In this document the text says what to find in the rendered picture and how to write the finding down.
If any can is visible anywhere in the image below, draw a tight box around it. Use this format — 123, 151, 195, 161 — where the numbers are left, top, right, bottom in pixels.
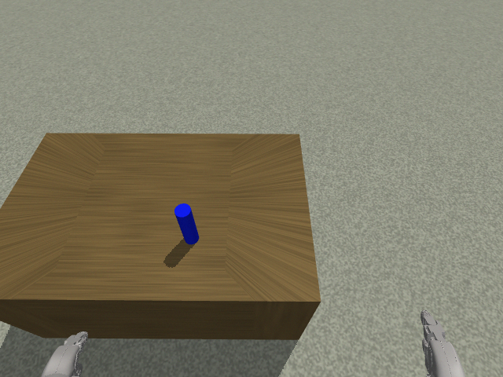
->
174, 203, 199, 244

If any left robot hand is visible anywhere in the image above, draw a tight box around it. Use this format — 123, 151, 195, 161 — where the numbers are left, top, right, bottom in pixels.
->
41, 331, 88, 377

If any right robot hand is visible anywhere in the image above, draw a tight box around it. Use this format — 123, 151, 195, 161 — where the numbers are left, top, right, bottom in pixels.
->
420, 310, 465, 377

